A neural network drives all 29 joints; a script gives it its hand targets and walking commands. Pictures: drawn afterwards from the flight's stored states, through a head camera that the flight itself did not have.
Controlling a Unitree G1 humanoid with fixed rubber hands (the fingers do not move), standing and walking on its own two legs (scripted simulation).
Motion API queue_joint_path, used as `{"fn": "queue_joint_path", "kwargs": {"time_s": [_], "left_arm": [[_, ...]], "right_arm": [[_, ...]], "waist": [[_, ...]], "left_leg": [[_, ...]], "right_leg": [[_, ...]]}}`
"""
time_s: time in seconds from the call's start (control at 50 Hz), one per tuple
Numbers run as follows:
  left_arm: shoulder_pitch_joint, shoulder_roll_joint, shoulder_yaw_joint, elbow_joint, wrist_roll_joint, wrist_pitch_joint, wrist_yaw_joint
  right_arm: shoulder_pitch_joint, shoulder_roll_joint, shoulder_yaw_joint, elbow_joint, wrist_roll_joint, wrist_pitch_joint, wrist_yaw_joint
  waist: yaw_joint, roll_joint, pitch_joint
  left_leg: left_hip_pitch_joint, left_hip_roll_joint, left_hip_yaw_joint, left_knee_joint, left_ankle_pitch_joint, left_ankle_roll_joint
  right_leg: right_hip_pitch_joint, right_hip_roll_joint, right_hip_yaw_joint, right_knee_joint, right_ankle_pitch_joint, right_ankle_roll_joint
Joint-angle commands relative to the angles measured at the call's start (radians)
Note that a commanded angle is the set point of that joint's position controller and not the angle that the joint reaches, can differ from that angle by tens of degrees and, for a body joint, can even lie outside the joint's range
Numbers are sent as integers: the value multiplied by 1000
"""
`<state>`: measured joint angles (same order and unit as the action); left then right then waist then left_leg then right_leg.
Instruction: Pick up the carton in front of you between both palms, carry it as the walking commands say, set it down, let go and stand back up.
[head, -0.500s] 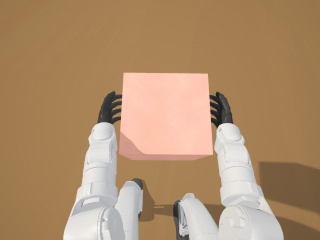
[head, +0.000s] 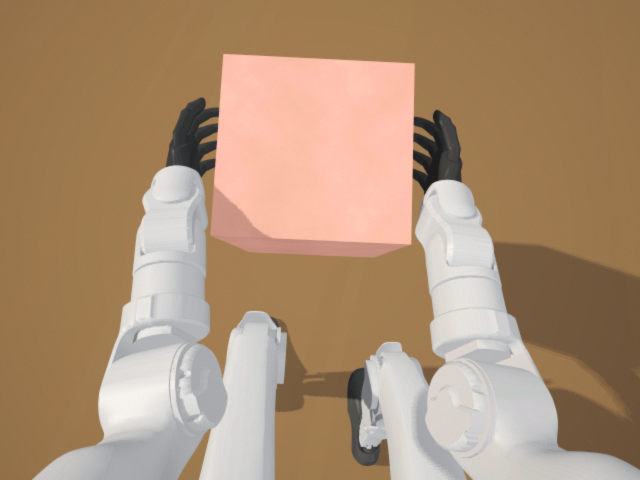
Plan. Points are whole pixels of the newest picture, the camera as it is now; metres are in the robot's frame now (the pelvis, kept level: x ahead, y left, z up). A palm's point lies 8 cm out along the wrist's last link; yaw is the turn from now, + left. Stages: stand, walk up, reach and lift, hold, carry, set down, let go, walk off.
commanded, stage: set down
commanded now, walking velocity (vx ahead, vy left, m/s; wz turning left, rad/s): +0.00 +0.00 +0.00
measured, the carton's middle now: (314, 177) +0.48 +0.08 -0.17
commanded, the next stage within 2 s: none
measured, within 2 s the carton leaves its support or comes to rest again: rests again in 1.20 s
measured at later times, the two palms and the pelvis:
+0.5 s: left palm (202, 175) +0.48 +0.25 -0.25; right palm (390, 182) +0.51 -0.04 -0.24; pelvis -0.03 +0.01 -0.11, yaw -3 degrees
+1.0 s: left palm (213, 177) +0.51 +0.26 -0.36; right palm (373, 187) +0.54 -0.04 -0.36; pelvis -0.03 +0.01 -0.18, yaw -3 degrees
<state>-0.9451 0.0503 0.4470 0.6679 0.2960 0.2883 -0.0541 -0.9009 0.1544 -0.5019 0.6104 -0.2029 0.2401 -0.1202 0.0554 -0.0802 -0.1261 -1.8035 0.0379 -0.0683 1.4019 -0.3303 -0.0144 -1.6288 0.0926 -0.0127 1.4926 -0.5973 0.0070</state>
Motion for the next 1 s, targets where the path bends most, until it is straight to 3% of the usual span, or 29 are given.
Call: {"fn": "queue_joint_path", "kwargs": {"time_s": [0.0, 0.2, 0.48, 0.78, 0.84, 0.92, 0.98], "left_arm": [[-513, -851, -465, 38, -121, -18, -201], [-658, -796, -504, -5, -179, 3, -168], [-882, -687, -453, 74, -201, 20, -169], [-1097, -511, -480, 95, -322, -22, -194], [-1163, -489, -500, 50, -374, -29, -200], [-1118, -498, -491, 99, -391, -26, -210], [-1080, -513, -459, 160, -370, -26, -226]], "right_arm": [[-636, 819, 536, 30, 111, -23, 204], [-804, 738, 581, -4, 181, -18, 194], [-1024, 624, 510, 84, 201, -2, 196], [-1259, 531, 621, 80, 345, -29, 170], [-1314, 535, 665, 38, 375, -33, 159], [-1306, 560, 697, 47, 394, -36, 161], [-1288, 569, 678, 83, 382, -36, 171]], "waist": [[51, 90, -937], [71, 116, -1063], [72, 138, -969], [137, 89, -960], [158, 41, -1012], [169, 26, -980], [169, 9, -876]], "left_leg": [[865, -158, 85, 40, 352, 7], [881, -151, 83, 177, 380, -13], [754, -128, 88, 345, 261, -13], [718, -89, 109, 566, 392, 7], [689, -89, 109, 592, 444, 12], [782, -84, 83, 625, 541, 33], [705, -81, 84, 635, 495, 38]], "right_leg": [[10, 142, -14, -141, 231, 49], [-181, 156, -57, 30, 176, 42], [-376, 145, -87, 205, 64, 23], [-307, 130, -78, 383, 140, 27], [-215, 124, -70, 413, 206, 27], [-320, 117, -74, 430, 210, 41], [-356, 113, -68, 428, 191, 39]]}}
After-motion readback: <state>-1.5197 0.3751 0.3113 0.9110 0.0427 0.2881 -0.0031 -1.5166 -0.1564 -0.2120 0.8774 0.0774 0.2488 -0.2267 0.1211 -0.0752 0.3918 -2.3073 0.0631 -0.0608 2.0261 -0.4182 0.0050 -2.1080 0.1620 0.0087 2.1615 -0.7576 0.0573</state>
